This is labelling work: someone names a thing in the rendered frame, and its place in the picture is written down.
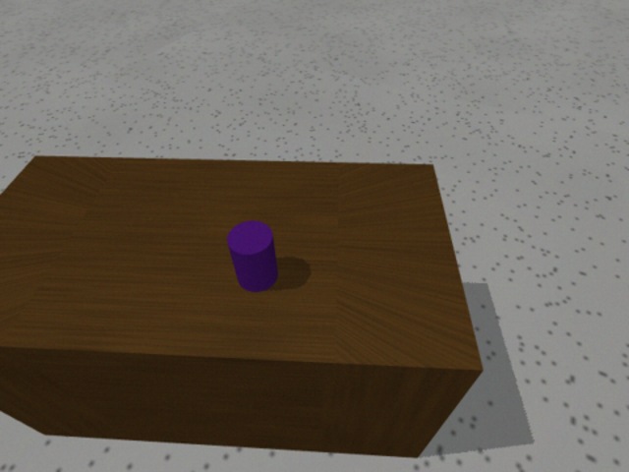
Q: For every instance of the can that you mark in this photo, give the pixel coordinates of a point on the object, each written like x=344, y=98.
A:
x=252, y=250

